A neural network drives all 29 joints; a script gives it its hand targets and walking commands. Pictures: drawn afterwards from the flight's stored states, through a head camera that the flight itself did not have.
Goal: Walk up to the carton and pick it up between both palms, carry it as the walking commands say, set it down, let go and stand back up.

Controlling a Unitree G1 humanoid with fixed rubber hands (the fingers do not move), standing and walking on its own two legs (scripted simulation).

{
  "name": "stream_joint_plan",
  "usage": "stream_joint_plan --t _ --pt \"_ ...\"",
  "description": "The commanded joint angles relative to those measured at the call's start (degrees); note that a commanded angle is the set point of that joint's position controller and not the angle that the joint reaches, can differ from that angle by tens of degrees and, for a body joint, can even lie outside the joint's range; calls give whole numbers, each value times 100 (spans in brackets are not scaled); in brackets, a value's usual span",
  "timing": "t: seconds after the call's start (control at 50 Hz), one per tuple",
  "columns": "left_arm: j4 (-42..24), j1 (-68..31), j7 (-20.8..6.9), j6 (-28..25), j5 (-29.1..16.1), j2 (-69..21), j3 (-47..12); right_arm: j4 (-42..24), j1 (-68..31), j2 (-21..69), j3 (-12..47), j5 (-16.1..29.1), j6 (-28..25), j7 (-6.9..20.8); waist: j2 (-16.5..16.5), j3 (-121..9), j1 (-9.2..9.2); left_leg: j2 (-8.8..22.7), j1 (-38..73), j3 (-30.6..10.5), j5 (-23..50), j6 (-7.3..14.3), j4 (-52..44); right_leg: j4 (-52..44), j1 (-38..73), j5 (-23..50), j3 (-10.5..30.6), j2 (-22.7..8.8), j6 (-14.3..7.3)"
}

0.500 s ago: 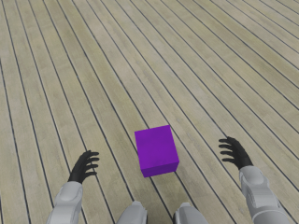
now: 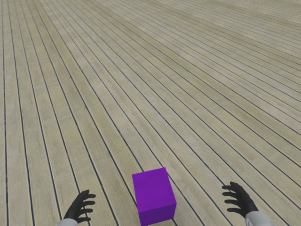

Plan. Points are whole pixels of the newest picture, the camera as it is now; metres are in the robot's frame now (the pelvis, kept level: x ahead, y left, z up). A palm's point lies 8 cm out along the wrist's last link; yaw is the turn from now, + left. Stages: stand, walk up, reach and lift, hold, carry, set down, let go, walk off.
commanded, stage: let go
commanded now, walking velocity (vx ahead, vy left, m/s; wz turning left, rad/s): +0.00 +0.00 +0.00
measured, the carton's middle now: (153, 197) +0.45 +0.01 -0.63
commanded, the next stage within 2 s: stand in 0.18 s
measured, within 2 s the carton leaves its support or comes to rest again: neither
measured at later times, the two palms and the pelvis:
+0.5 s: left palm out of the picture +0.07 +0.29 -0.11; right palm out of the picture +0.12 -0.24 -0.08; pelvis +0.03 +0.02 +0.01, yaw +3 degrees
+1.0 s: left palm out of the picture +0.11 +0.28 -0.12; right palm (239, 220) +0.17 -0.22 -0.10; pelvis +0.08 +0.02 +0.00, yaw +6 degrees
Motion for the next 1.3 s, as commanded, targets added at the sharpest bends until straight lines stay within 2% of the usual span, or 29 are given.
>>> stream_joint_plan --t 0.0,0.16,0.18,0.2,0.24,0.28,0.3,0.38,0.46,0.5,0.54,0.58,0.64,0.72,0.78,1.06,1.28 --pt "-634 -424 64 -64 -30 500 154 -681 -501 -499 -151 47 -77 18 13 -153 2 -165 322 658 779 -258 -648 -803 -404 863 -706 62 192" --pt "-658 -249 180 -48 -140 389 120 -605 -467 -518 -224 91 -17 -3 67 45 -34 -10 374 606 581 -219 -851 -835 -329 741 -751 -37 151" --pt "378 2 438 -931 -295 1184 384 491 138 -1191 -281 -25 -673 -301 -791 774 -82 646 -1713 -569 -2626 -183 -1877 -1386 -1297 -2455 34 -550 216" --pt "302 458 518 -1296 -291 1038 260 424 279 -1335 -240 -64 -924 -414 -570 1301 73 632 -1946 -538 -2670 -112 -1939 -1486 -1345 -2448 272 -645 215" --pt "695 660 475 -1616 -261 880 186 642 360 -1029 -154 24 -1207 -372 -9 844 110 532 -1776 -577 -1986 -63 -1829 -1286 -1124 -1757 341 -606 139" --pt "1033 824 402 -1777 -314 939 203 848 445 -896 -90 100 -1381 -328 390 -423 168 487 -1362 -473 -1469 -29 -1845 -953 -306 -919 122 -468 90" --pt "1128 844 378 -1821 -329 927 187 889 432 -885 -74 122 -1420 -315 412 -707 193 467 -1271 -439 -1431 -34 -1847 -935 -175 -829 82 -454 63" --pt "1225 565 406 -1864 -261 825 123 916 498 -824 -38 132 -1436 -322 -27 -591 80 498 -1202 -503 -1180 4 -1465 -1216 -851 -1150 360 -673 39" --pt "1332 650 437 -1952 -286 815 52 950 673 -716 48 95 -1516 -351 181 -542 65 630 -1209 -760 -783 113 -1336 -1099 -943 -557 416 -724 64" --pt "1424 739 461 -1990 -293 807 29 1004 788 -735 64 94 -1561 -379 27 -550 44 643 -1052 -755 283 156 -1151 -955 -836 145 359 -719 71" --pt "1531 929 488 -1999 -341 855 20 1109 997 -784 69 103 -1586 -429 -9 -782 47 615 -750 -648 1866 197 -778 -810 -599 1052 295 -730 105" --pt "1655 1151 518 -1970 -417 870 8 1210 1186 -817 70 129 -1580 -469 5 -1013 53 610 -498 -574 3083 234 -503 -577 -386 1817 150 -705 139" --pt "1779 1275 559 -1867 -472 829 -1 1299 1269 -761 87 178 -1501 -522 -18 -1089 66 580 -422 -470 3813 246 -321 -376 -176 2458 -33 -687 153" --pt "1885 1242 612 -1726 -479 785 6 1387 1210 -701 98 200 -1403 -576 -66 -961 74 551 -526 -412 3898 243 -284 -317 9 2943 -160 -714 132" --pt "1963 1197 639 -1663 -480 772 13 1462 1163 -689 102 202 -1362 -602 -28 -904 75 548 -525 -421 3863 257 -305 -342 91 2953 -220 -720 117" --pt "2431 1202 665 -1468 -431 795 -11 1877 1213 -745 125 160 -1219 -642 63 -479 48 513 -581 -579 2877 341 -569 -792 150 1640 -327 -703 55" --pt "2991 1367 640 -1400 -414 689 -50 2366 1355 -630 166 154 -1183 -638 88 -160 48 499 -563 -684 2444 364 -842 -1084 216 1153 -375 -716 42"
